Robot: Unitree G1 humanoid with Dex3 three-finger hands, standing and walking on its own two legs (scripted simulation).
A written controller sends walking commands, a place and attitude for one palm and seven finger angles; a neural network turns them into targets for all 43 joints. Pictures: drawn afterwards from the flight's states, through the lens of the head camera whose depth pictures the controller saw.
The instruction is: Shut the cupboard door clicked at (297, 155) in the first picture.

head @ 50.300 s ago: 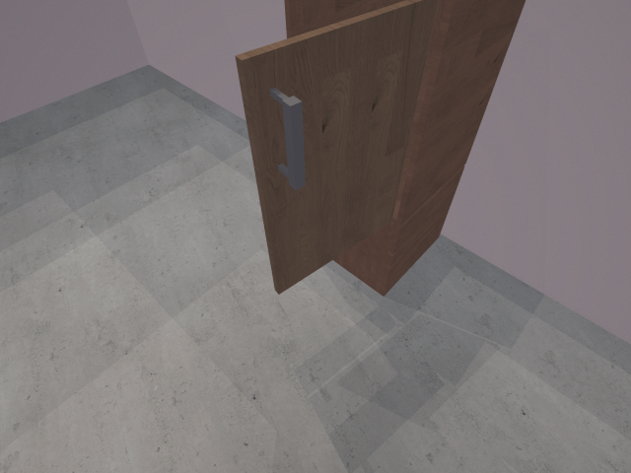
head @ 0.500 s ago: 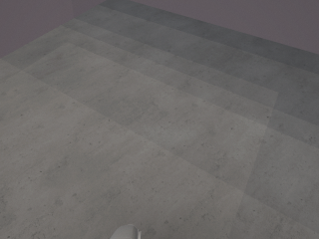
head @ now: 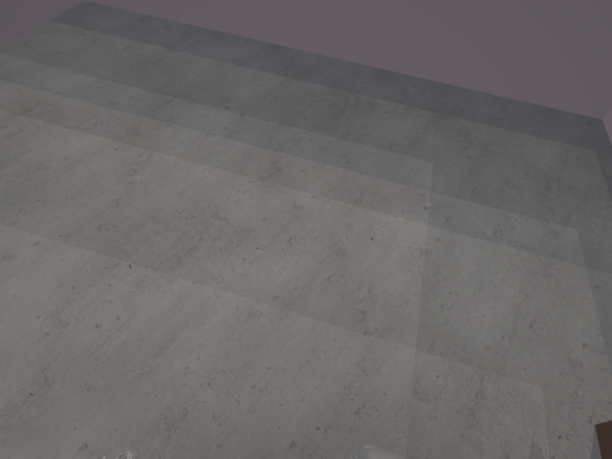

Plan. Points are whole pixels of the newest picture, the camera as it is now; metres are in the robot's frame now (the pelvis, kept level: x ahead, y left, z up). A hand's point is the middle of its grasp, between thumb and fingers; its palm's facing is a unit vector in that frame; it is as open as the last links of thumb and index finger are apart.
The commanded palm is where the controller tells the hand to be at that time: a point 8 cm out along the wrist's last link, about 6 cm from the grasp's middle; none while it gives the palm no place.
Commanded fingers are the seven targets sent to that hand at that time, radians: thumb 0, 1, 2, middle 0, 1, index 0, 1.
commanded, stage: turn to face it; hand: left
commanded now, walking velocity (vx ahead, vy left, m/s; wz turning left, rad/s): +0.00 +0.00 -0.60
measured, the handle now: out of the picture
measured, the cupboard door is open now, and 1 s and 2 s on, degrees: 26 26 26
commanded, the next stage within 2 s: none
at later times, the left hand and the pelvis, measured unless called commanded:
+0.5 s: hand (203, 438) +0.17 +0.16 -0.19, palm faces -0.28 -0.94 -0.19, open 7.4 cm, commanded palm none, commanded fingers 0.00 0.90 0.90 -0.20 -0.30 -0.20 -0.30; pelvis +0.02 +0.00 -0.02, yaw -18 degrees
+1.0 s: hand (252, 403) +0.22 +0.09 -0.16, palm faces -0.55 -0.79 -0.26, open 7.4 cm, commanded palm none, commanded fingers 0.00 0.90 0.90 -0.20 -0.30 -0.20 -0.30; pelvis +0.01 -0.01 -0.02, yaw -36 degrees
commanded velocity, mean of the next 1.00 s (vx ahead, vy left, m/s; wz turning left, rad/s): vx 0.00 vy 0.00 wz -0.60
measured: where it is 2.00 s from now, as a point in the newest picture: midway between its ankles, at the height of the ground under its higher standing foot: outside the picture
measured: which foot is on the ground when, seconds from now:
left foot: down 0.00-0.18, up 0.20-0.48, down 0.50-0.90, up 0.92-1.00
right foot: up 0.00-0.16, down 0.18-0.50, up 0.52-0.88, down 0.90-1.00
